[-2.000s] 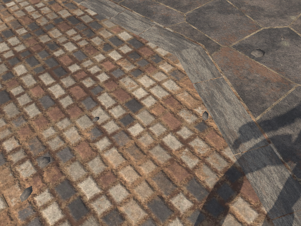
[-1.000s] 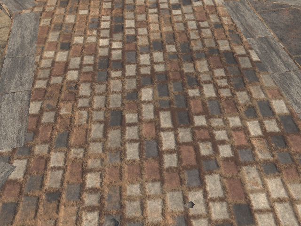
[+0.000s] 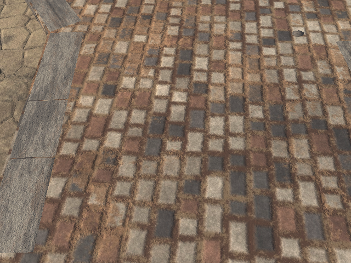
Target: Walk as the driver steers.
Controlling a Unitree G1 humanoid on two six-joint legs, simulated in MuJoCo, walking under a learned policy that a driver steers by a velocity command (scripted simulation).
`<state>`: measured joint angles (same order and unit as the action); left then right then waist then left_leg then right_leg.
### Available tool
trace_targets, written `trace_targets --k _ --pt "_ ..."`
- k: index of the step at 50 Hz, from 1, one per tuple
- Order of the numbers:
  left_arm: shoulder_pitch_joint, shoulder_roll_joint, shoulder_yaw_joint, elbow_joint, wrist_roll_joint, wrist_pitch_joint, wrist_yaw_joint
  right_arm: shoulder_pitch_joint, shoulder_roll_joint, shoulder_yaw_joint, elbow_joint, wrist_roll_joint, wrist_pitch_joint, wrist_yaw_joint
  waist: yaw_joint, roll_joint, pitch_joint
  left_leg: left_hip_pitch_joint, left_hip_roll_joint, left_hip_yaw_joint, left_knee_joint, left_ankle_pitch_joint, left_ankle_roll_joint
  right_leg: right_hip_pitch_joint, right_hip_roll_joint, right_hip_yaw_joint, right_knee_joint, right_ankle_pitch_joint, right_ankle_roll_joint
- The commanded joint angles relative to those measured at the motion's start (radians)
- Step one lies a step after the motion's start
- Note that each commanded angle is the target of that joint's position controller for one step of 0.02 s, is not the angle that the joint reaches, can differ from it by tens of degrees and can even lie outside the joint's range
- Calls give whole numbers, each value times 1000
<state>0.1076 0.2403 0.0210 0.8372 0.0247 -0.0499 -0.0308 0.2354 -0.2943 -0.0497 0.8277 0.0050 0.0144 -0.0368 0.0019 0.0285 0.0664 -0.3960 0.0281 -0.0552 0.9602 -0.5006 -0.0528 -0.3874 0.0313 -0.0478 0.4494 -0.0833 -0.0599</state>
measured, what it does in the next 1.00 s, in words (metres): steps on the spot: left foot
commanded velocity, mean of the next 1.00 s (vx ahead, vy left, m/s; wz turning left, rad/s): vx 0.03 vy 0.00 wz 0.00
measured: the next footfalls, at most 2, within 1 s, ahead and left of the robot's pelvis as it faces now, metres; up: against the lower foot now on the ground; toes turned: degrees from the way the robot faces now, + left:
left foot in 0.14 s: +0.10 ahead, +0.16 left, +0.00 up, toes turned -1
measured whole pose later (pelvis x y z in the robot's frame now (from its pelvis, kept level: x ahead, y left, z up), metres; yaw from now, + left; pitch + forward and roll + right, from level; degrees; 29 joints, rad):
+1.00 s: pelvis +0.09 +0.03 +0.01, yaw -1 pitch -2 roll +0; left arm 0.15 0.24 0.02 1.09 0.00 0.02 0.03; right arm 0.20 -0.22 -0.02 1.10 0.00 0.00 -0.04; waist 0.01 -0.01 0.04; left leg -0.14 0.01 -0.01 0.47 -0.30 -0.01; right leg -0.21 -0.01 -0.01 0.48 -0.24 0.00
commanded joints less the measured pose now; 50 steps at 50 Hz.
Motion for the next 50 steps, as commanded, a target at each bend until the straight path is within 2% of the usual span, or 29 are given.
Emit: trace_targets --k 1,2,4,6,7,8,9,10,11,13,15,19,24,36,50 --pt "-55 133 30 -42 5 -6 12 124 -42 -10 -6 -9 12 -15 -37 -164 -189 145 34 3 -191 92 -4 74 -241 208 -181 207 -169" --pt "-50 142 32 -33 0 -2 15 118 -49 -12 0 -9 14 -13 -33 -156 -203 178 32 9 -242 164 0 74 -244 206 -187 140 -167" --pt "-69 146 30 -24 -11 10 21 107 -51 -14 16 -12 19 -6 -42 -136 -187 257 21 29 -352 297 15 25 -227 195 -201 -115 -139" --pt "-66 114 17 -9 -14 19 20 75 -52 -15 16 -31 20 -3 -45 -121 -129 311 21 28 -449 344 43 -44 -183 189 -213 -392 -71" --pt "-41 96 8 6 -8 21 18 51 -68 -15 2 -37 18 -6 -37 -96 -91 302 64 -22 -520 343 64 -59 -156 181 -200 -469 -25" --pt "-5 106 13 10 -4 23 18 20 -132 -27 -3 -28 16 -12 11 -17 -45 221 87 -49 -543 233 88 -40 -100 137 -172 -454 13" --pt "-7 110 15 14 -5 28 23 7 -130 -32 16 -21 10 -10 18 51 -23 103 61 -41 -567 81 93 47 -65 88 -128 -373 33" --pt "-11 113 15 19 -6 31 29 -8 -88 -22 20 -25 -2 -7 15 62 -20 60 54 -38 -593 70 80 107 -65 81 -91 -307 36" --pt "-1 102 13 27 -8 35 35 -22 -65 -15 27 -28 -13 -5 24 76 -28 53 53 -37 -601 114 64 141 -64 73 -70 -253 31" --pt "24 101 12 49 -5 39 40 -28 -53 -11 40 -21 -33 -1 26 67 -48 92 49 -30 -585 235 51 159 -60 63 -47 -163 24" --pt "22 100 12 63 -8 37 40 -11 -63 -12 60 -13 -42 1 17 37 -75 137 45 -22 -555 341 53 174 -62 61 -35 -81 22" --pt "8 105 14 86 -17 39 40 -2 -66 -10 93 -9 -41 -1 3 1 -100 188 37 -8 -528 466 60 197 -66 59 -16 41 25" --pt "11 111 17 120 -22 50 47 -12 -63 -6 128 -7 -33 -1 2 -23 -102 210 28 3 -526 521 65 223 -67 58 -6 103 29" --pt "15 120 21 179 -23 60 61 -34 -49 0 200 -8 -20 -2 4 -21 -79 218 12 23 -553 486 64 238 -70 58 -15 91 36" --pt "45 103 19 225 -23 60 68 -11 -33 12 256 -10 -19 -7 3 -25 -43 188 0 36 -579 366 58 220 -66 58 -38 -1 39"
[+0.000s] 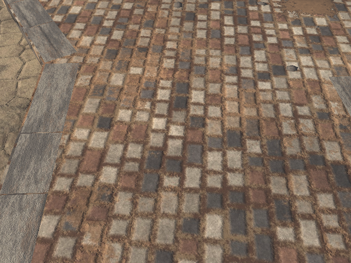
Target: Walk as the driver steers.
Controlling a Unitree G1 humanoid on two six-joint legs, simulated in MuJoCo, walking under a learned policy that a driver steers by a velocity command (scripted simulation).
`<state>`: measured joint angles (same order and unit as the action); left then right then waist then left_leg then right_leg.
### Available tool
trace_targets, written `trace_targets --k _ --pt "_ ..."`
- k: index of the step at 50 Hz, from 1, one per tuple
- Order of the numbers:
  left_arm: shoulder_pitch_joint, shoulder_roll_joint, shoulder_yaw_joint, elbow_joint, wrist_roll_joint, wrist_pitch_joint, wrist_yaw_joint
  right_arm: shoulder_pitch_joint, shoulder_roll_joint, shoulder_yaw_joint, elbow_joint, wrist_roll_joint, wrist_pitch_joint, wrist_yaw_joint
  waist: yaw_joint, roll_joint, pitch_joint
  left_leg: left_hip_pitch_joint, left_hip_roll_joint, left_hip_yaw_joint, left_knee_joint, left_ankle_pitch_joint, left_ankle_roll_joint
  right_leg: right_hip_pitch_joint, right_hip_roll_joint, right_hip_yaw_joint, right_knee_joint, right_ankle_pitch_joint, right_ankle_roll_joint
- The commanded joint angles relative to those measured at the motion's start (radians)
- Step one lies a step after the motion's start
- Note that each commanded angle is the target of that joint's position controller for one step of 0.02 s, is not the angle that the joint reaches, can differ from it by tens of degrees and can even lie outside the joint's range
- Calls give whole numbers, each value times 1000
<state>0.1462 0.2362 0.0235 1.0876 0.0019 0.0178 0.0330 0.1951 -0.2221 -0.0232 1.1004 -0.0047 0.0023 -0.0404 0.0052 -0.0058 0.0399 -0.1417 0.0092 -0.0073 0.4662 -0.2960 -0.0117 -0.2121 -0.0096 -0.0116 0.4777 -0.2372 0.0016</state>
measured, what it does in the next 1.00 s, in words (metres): walks ahead, turning right: right foot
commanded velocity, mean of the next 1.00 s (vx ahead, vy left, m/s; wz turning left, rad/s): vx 0.34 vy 0.00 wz -0.27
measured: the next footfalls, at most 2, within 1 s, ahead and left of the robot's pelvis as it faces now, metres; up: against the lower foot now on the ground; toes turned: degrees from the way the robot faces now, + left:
right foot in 0.72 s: +0.38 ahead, -0.10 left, +0.00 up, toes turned -11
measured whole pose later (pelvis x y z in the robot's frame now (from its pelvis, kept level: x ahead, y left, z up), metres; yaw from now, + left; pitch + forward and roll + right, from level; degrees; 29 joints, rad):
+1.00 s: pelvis +0.34 -0.04 +0.00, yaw -19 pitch +1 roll +0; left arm 0.25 0.25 0.06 0.85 0.00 -0.05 -0.01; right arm 0.07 -0.28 -0.06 0.78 -0.02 -0.10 -0.05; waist 0.04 0.02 0.05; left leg -0.68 0.09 -0.11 0.94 -0.20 -0.05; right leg -0.24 0.16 0.08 0.38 -0.14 -0.12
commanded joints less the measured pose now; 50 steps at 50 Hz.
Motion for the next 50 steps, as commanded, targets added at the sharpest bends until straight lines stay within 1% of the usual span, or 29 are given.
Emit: trace_targets --k 1,3,6,11,14,16,18,19,20,21,22,23,24,26,28,30,33,35,36,37,38,39,40,41,42,43,44,47,50 --pt "10 105 17 -23 0 -7 4 33 -103 -14 -14 0 -7 -4 -1 8 -15 -69 19 -11 -86 155 17 43 -25 22 -68 147 -22" --pt "35 104 19 -8 -6 -4 7 63 -100 -15 2 7 -4 -7 -2 8 -19 -85 -6 10 -78 -102 32 28 3 1 -60 -137 -32" --pt "40 117 27 -20 -13 -18 8 60 -113 -22 -22 15 -16 -10 -3 1 92 -204 9 -26 -61 -408 80 -96 -17 50 -63 -473 -74" --pt "123 108 32 -20 -30 -76 -15 86 -75 -18 -40 27 -73 13 12 -25 84 -251 29 -61 14 -334 112 -58 -86 173 -68 -458 -137" --pt "192 144 42 -14 -36 -95 -25 68 -42 -11 -66 29 -103 27 20 -113 71 -298 -11 2 141 -194 111 18 -189 361 -163 -449 -211" --pt "185 170 47 -28 -37 -103 -27 103 -31 -9 -66 29 -118 36 -11 -154 59 -275 -20 24 169 -113 125 25 -255 453 -158 -292 -248" --pt "64 141 41 -84 -42 -113 -35 258 -63 -25 -7 27 -132 44 -102 -68 22 -34 -8 -9 57 61 122 -113 -173 306 25 94 -199" --pt "-72 115 35 -144 -41 -125 -44 448 -133 -53 61 29 -131 41 -189 84 -32 295 73 -147 -49 238 144 -370 -44 105 296 296 -117" --pt "-88 85 32 -167 -28 -147 -53 595 -213 -77 101 21 -114 35 -217 301 -77 580 256 -394 -92 530 191 -686 79 -32 640 12 -39" --pt "-61 76 33 -153 -40 -152 -55 567 -140 -52 86 9 -108 35 -181 238 -40 551 361 -480 -87 610 233 -812 70 84 773 -318 -53" --pt "-80 62 31 -170 -66 -149 -58 504 -93 -36 67 -4 -106 33 -139 139 40 533 371 -423 -79 622 237 -920 33 155 900 -308 -76" --pt "-93 37 24 -186 -79 -141 -59 445 -75 -26 45 -6 -104 33 -113 96 66 513 361 -343 -113 602 226 -977 9 160 932 -253 -90" --pt "-93 25 23 -192 -74 -135 -58 377 -49 -10 26 -2 -100 37 -80 59 100 455 329 -241 -158 599 187 -979 -15 151 877 -191 -98" --pt "-80 12 20 -212 -46 -118 -64 255 -24 7 -19 -14 -101 31 -21 84 112 198 224 -75 -271 523 132 -728 -26 75 679 -1 -84" --pt "-120 -15 6 -242 -32 -103 -77 165 -73 5 -60 -19 -106 13 -1 90 128 -49 144 85 -344 453 114 -445 -13 -39 421 181 -44" --pt "-208 -16 1 -292 -24 -91 -80 251 -150 -13 -36 2 -119 -1 -25 93 116 -60 185 93 -396 538 128 -299 6 -90 302 227 -56" --pt "-186 57 29 -326 -25 -85 -89 273 -181 -28 -38 13 -112 -8 29 127 40 163 233 139 -199 1063 99 -255 65 -130 203 164 -125" --pt "25 131 72 -276 -33 -75 -97 241 -202 -37 -63 1 -87 -13 139 168 -102 204 241 151 107 1235 75 -16 109 -127 155 157 -174" --pt "154 178 101 -242 -35 -62 -91 222 -204 -36 -86 -2 -86 -8 206 142 -161 69 206 152 338 1111 53 211 98 -59 105 165 -204" --pt "253 237 110 -216 -35 -46 -71 224 -114 -12 -124 -33 -102 8 179 -101 -236 -213 70 149 736 281 27 449 -104 281 98 116 -274" --pt "217 255 101 -251 -6 -61 -73 317 -14 15 -165 0 -141 35 82 -252 -402 -507 -84 -49 1040 -274 18 628 -340 889 -126 -117 -485" --pt "191 191 89 -244 -8 -79 -71 178 -119 -14 -200 33 -174 45 120 -123 -277 -602 -27 -153 1074 -208 52 523 -295 847 -230 -199 -417" --pt "124 155 77 -255 -14 -94 -71 111 -149 -22 -238 51 -185 46 82 -55 -134 -623 18 -127 999 -100 72 351 -263 687 -258 -181 -368" --pt "31 143 69 -283 -12 -107 -79 92 -151 -29 -236 39 -183 33 24 64 -53 -564 57 -114 927 -48 64 173 -221 580 -274 -7 -336" --pt "-29 128 62 -307 -6 -111 -80 109 -169 -44 -232 21 -168 18 -20 93 -30 -484 85 -107 870 -26 50 46 -177 469 -273 172 -310" --pt "-49 135 60 -320 4 -109 -77 141 -168 -49 -241 15 -148 14 -52 46 -33 -413 99 -108 840 -37 30 -42 -161 406 -268 318 -314" --pt "-47 135 59 -322 -1 -107 -73 148 -162 -53 -252 5 -133 9 -64 32 -27 -378 107 -94 781 -51 7 -104 -142 344 -257 445 -310" --pt "8 175 66 -321 6 -98 -47 55 -135 -56 -314 -26 -107 -9 -53 -6 -38 -352 62 -34 568 68 -46 -205 -69 222 -214 673 -285" --pt "73 195 77 -320 -15 -65 -23 -45 -105 -45 -361 -21 -89 -14 -12 -48 -103 -352 14 -40 363 210 -65 -143 -41 225 -154 646 -230"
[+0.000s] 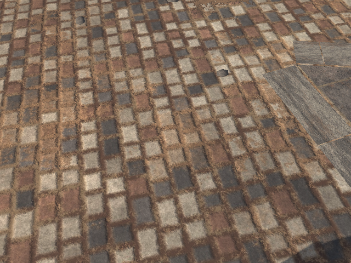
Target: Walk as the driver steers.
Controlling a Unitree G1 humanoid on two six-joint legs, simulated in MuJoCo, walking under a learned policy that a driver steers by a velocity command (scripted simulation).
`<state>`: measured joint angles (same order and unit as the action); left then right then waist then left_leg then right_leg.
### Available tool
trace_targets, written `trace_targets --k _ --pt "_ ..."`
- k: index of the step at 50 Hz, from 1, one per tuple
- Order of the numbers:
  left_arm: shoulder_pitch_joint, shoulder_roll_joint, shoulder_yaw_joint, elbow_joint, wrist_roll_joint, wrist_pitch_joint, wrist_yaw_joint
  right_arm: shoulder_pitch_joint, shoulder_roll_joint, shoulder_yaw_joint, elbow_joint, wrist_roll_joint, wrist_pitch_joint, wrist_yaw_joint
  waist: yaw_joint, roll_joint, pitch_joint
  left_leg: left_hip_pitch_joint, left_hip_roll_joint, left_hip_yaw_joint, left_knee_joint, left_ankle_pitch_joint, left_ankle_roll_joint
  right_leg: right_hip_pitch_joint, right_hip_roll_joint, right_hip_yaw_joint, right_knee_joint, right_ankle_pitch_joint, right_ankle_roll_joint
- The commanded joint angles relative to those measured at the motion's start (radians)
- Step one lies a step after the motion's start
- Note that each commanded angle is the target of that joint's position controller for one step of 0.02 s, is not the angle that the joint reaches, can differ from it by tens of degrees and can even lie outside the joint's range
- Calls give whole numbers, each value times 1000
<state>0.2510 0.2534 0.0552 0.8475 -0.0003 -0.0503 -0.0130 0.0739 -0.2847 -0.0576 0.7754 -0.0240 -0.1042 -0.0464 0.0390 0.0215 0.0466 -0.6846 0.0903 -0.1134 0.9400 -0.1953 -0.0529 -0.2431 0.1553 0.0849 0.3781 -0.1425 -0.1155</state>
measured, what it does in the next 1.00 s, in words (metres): walks ahead, turning left: left foot, then right foot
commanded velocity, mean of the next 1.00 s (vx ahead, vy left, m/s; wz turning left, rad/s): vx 0.23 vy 0.00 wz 0.30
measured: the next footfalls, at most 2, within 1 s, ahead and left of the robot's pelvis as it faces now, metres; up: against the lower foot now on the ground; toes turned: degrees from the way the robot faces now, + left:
left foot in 0.18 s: +0.24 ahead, +0.14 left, +0.00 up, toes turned -5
right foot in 0.56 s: +0.17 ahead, -0.09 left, +0.00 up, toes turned +12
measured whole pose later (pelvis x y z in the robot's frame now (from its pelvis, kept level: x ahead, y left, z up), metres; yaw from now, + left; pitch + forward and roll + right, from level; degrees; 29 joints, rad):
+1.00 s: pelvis +0.24 +0.09 -0.01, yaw +24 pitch +3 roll +0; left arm 0.42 0.28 0.06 0.88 -0.02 -0.06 0.01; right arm 0.09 -0.26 -0.06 0.58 0.03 -0.02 0.06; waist 0.11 0.03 0.00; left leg -0.61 0.06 0.04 0.69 -0.16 0.03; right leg 0.10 -0.08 -0.21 0.27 -0.41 0.07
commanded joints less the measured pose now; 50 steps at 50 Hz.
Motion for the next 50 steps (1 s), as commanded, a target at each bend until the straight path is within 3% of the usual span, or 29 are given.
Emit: trace_targets --k 1,3,5,8,9,10,11,12,13,14,16,18,21,24,26,27,28,29,30,31,32,33,36,41,45,48,50 --pt "-17 177 46 -81 -21 16 31 39 -44 -9 -52 5 22 -5 -30 -87 -127 190 -81 58 -171 147 -26 -80 -207 150 -42 503 -93" --pt "-3 153 39 -76 -22 32 46 9 -45 -3 -56 15 25 8 -7 -102 -148 183 -76 55 -268 224 -26 -4 -228 155 -23 421 -69" --pt "16 124 27 -64 -8 37 53 -19 -47 2 -61 13 18 25 14 -102 -148 196 -64 47 -318 243 -18 47 -263 180 0 384 -73" --pt "5 91 6 -48 13 26 47 9 -73 -4 -55 4 -5 42 -12 -107 -150 283 -62 46 -445 179 44 109 -300 204 82 428 -68" --pt "7 90 2 -43 13 20 44 41 -85 -7 -46 -1 -12 43 -35 -96 -152 367 -61 46 -535 292 78 106 -271 187 128 413 -40" --pt "47 90 1 -43 26 9 42 63 -137 -15 -48 -12 -17 38 -17 -43 -189 495 11 -43 -517 619 127 72 -207 152 206 343 -3" --pt "162 92 2 -30 25 -2 40 70 -185 -24 -52 -20 -10 36 41 95 -266 693 122 -162 -442 874 263 -58 -132 100 320 87 56" --pt "142 119 2 -21 20 2 45 109 -120 -18 -47 -11 11 35 -12 157 -315 722 200 -285 -478 797 368 -115 -88 32 429 -201 109" --pt "57 149 10 -46 14 19 47 133 -77 -3 -42 10 25 39 -40 173 -274 690 228 -382 -542 620 389 -182 -84 7 510 -458 134" --pt "0 153 17 -63 4 42 52 146 -99 -8 -41 18 37 42 -56 137 -228 665 226 -441 -585 406 373 -251 -87 13 602 -533 145" --pt "-31 148 26 -71 -4 76 58 101 -176 -36 -71 25 54 36 -46 69 -142 549 185 -420 -639 170 320 -306 -101 28 715 -445 159" --pt "-24 117 24 -64 -8 78 63 51 -157 -39 -95 24 74 25 -22 73 -117 452 99 -324 -667 34 256 -255 -111 9 604 -362 159" --pt "-27 78 18 -56 -9 63 67 62 -140 -45 -105 22 98 13 -29 137 -150 413 32 -272 -670 8 237 -152 -82 -26 441 -294 170" --pt "-17 95 22 -65 -13 47 56 66 -150 -56 -116 41 109 4 -19 184 -187 372 20 -319 -714 -280 228 -44 -73 -43 270 -239 149" --pt "42 103 28 -50 -13 32 44 43 -148 -58 -127 50 118 -3 29 183 -164 268 -13 -317 -714 -398 192 97 -76 -71 108 -154 113" --pt "105 128 37 -31 -5 24 42 36 -130 -54 -138 50 119 -3 59 161 -147 165 -62 -276 -673 -426 138 215 -111 -71 19 -151 84" --pt "171 189 53 -20 3 16 47 53 -64 -39 -144 53 119 1 64 -17 -159 7 -138 -166 -398 -442 85 343 -323 129 -76 -311 32" --pt "121 289 74 -42 35 8 39 35 -26 -31 -194 58 98 9 31 -282 -99 -183 -224 -52 -146 -343 83 265 -558 526 -212 -566 -91" --pt "28 258 68 -74 50 -9 42 23 -113 -50 -201 49 79 14 1 -236 -26 -215 -127 -97 -27 -260 84 173 -588 563 -239 -622 -133" --pt "-34 193 53 -91 25 -20 53 59 -147 -63 -177 43 76 22 -29 -196 3 -219 -115 -87 25 -167 81 173 -531 450 -237 -551 -89" --pt "-50 161 43 -97 4 -26 58 110 -140 -65 -143 34 79 25 -41 -167 -15 -195 -105 -60 66 -111 65 201 -475 345 -229 -457 -43" --pt "-37 154 40 -90 -5 -29 60 128 -119 -61 -129 26 78 30 -34 -151 -13 -187 -97 -37 118 -60 49 205 -446 267 -231 -373 -22" --pt "56 136 31 -62 11 -42 53 96 -69 -46 -145 40 70 43 6 -131 10 -195 -70 9 200 44 29 198 -402 90 -241 -190 -12" --pt "124 166 36 -42 14 -35 41 -12 -47 -30 -217 49 65 63 58 -138 52 -197 -28 46 9 134 6 236 -413 -36 -248 -51 -32" --pt "149 200 46 -30 -2 -29 35 -97 -22 -11 -273 52 61 95 85 -131 84 -116 -13 122 -163 124 32 244 -442 -117 -240 16 -32" --pt "159 216 54 -17 -20 -18 27 -117 -28 -9 -300 57 62 112 71 -130 93 -42 -27 169 -252 31 87 282 -463 -163 -194 113 -16" --pt "141 245 64 -19 -27 -10 27 -60 -63 -26 -300 51 65 116 13 -158 31 128 -91 224 -296 -39 136 285 -462 -220 -61 506 6"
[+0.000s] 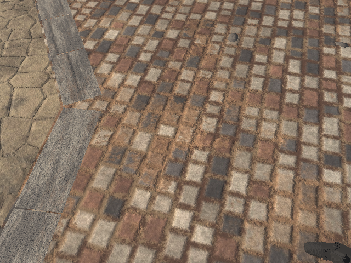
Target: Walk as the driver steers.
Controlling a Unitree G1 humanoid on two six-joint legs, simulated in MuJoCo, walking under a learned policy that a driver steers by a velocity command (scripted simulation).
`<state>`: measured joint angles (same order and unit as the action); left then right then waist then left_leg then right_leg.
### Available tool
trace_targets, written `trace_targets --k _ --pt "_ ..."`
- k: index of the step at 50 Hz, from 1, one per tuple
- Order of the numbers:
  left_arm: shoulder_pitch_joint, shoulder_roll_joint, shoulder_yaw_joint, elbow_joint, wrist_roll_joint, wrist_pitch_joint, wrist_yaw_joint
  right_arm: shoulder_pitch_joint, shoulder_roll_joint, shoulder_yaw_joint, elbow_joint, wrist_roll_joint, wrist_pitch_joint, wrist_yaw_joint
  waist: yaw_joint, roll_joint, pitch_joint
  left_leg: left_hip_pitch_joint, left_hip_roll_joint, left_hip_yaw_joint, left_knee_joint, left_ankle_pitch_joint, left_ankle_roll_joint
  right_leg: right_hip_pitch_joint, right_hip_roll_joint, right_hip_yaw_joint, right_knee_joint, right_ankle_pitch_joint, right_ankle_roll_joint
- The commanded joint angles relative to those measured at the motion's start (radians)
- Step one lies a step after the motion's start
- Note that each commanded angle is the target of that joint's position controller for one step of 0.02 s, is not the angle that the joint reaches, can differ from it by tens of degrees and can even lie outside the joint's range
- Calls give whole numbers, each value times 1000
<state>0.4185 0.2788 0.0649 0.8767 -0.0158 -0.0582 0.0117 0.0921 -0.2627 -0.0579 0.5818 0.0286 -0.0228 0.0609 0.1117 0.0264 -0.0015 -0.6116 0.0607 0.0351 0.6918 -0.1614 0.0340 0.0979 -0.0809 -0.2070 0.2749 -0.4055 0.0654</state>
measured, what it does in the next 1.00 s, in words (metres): walks ahead: left foot, then right foot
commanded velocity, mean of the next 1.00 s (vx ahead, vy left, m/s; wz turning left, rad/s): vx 0.49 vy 0.00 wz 0.18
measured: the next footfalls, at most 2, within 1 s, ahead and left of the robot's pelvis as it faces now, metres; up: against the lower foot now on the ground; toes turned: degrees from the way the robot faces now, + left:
left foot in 0.04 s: +0.17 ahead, +0.13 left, +0.00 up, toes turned +5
right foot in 0.58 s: +0.53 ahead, -0.04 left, +0.00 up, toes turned +7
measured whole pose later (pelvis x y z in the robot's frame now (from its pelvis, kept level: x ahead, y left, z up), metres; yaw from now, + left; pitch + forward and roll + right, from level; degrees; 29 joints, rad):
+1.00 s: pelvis +0.56 +0.07 +0.02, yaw +9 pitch +2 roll -2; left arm 0.36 0.28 0.05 0.84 -0.02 -0.08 -0.01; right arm 0.10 -0.26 -0.04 0.70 0.01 -0.07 0.02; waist 0.08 0.04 0.02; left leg -0.63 0.10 -0.04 0.60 0.06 -0.01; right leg -0.01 0.06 -0.04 0.24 -0.26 -0.04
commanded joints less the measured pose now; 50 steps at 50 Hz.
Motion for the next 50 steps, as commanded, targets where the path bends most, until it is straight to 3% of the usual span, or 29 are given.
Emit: trace_targets --k 1,2,3,4,5,6,7,8,9,11,14,17,19,23,25,27,28,29,30,31,32,33,34,35,37,39,41,45,50 --pt "-39 231 57 -51 -13 2 6 41 -121 -48 -77 -3 -14 5 -137 -158 -5 235 -112 102 -97 -46 81 -75 -207 28 211 980 -155" --pt "-26 214 50 -57 -11 -1 11 215 -182 -84 -28 0 -7 -10 -221 -120 -116 516 -152 92 -134 9 119 -188 -168 -6 437 1012 -123" --pt "-14 146 25 -91 28 -13 8 361 -264 -109 -1 6 7 -37 -262 52 -229 850 50 -210 -133 -8 187 -497 -122 6 774 473 -77" --pt "31 47 -12 -160 37 -50 -5 325 -349 -105 -24 2 -9 -35 -167 255 -380 1055 287 -825 -317 -267 372 -837 75 177 1065 -207 -35" --pt "-99 156 15 -162 -12 -78 -13 352 -241 -78 -16 -11 -21 -30 -248 105 -361 1016 288 -810 -407 -290 332 -929 37 305 1139 -129 -51" --pt "-147 168 18 -181 -34 -87 -15 317 -195 -60 8 -17 -32 -28 -226 103 -208 892 257 -641 -399 -171 286 -976 -3 277 1108 -29 -73" --pt "-146 153 13 -168 -15 -88 -6 248 -167 -49 1 -13 -38 -28 -181 19 -137 731 211 -511 -396 -49 255 -915 -49 272 1036 56 -77" --pt "-136 151 18 -156 7 -81 -2 180 -140 -38 -7 -19 -40 -27 -137 12 -86 594 165 -412 -408 71 237 -840 -76 271 962 105 -71" --pt "-102 142 19 -146 11 -67 -5 143 -124 -32 -14 -33 -45 -28 -100 35 -72 510 141 -364 -443 131 235 -775 -93 277 941 144 -69" --pt "-69 115 16 -132 16 -43 -9 126 -135 -33 9 -33 -61 -30 -65 47 -62 438 132 -297 -476 273 252 -733 -86 259 892 166 -45" --pt "-167 97 10 -158 25 -31 -6 161 -138 -33 50 -26 -72 -40 -88 15 1 406 102 -218 -512 332 235 -787 -79 249 742 303 -19" --pt "-273 70 -2 -183 23 -44 -18 196 -145 -31 81 -22 -66 -53 -130 23 27 415 62 -155 -520 299 192 -755 -45 231 494 506 -29" --pt "-356 54 -11 -204 13 -52 -30 241 -161 -34 107 -16 -65 -58 -167 26 50 431 74 -159 -536 213 181 -726 -17 215 377 590 -42" --pt "-445 74 -10 -247 6 -60 -54 302 -174 -40 153 -8 -53 -62 -189 29 85 587 144 -203 -484 220 180 -780 6 233 264 532 -82" --pt "-442 87 -5 -257 9 -62 -63 310 -181 -44 167 -7 -42 -68 -173 39 73 663 172 -218 -436 301 162 -768 18 233 233 445 -109" --pt "-371 114 7 -247 10 -62 -61 296 -198 -49 169 -11 -32 -71 -129 65 16 695 159 -209 -330 571 139 -635 68 188 225 343 -141" --pt "-252 146 25 -219 10 -62 -54 280 -196 -45 167 -15 -27 -72 -62 60 -67 673 115 -175 -181 727 118 -456 100 155 204 362 -172" --pt "-83 196 41 -188 20 -61 -45 274 -164 -28 151 -26 -26 -73 11 32 -209 522 66 -141 57 611 85 -154 2 243 259 438 -229" --pt "40 287 66 -166 33 -57 -41 421 -65 3 140 -22 -43 -65 -17 -198 -391 114 -96 -87 484 148 0 276 -262 690 238 283 -403" --pt "84 209 46 -145 12 -53 -45 401 -82 6 155 -17 -60 -60 6 -274 -451 -48 -153 -193 616 -408 -4 348 -316 962 74 136 -422" --pt "11 158 28 -155 2 -48 -39 290 -162 -15 127 8 -68 -54 11 -193 -276 -147 -83 -197 679 -368 4 227 -284 839 45 24 -362" --pt "-73 138 19 -171 7 -40 -34 208 -168 -12 101 9 -73 -53 -14 -104 -154 -151 -26 -150 635 -274 10 60 -249 715 18 47 -327" --pt "-131 120 11 -175 15 -36 -35 165 -157 -13 92 -8 -72 -54 -46 -56 -60 -126 11 -126 559 -213 7 -96 -212 627 -20 124 -318" --pt "-163 102 4 -181 26 -41 -36 178 -147 -18 96 -16 -65 -56 -83 -74 -27 -64 44 -128 502 -167 4 -195 -178 568 -53 194 -306" --pt "-183 101 4 -176 23 -50 -40 240 -107 -12 120 -16 -46 -59 -122 -106 -22 11 58 -113 454 -131 -12 -286 -143 488 -104 270 -315" --pt "-177 121 10 -159 17 -59 -38 221 -93 -8 115 -22 -36 -65 -131 -99 2 -10 70 -102 383 -76 -35 -321 -136 420 -137 348 -327" --pt "-156 138 16 -142 16 -57 -31 152 -85 -4 96 -28 -39 -68 -114 -85 20 -50 81 -97 270 36 -52 -305 -126 370 -154 398 -323" --pt "-105 156 20 -115 3 -42 -20 14 -55 7 70 -23 -57 -54 -62 -78 41 -5 47 -60 0 242 -56 -274 -85 276 -149 419 -277" --pt "-28 176 27 -69 -7 -16 -16 -105 -68 4 26 -10 -69 -28 -25 -88 68 -19 16 -58 -143 206 -27 -127 -153 305 -90 408 -263"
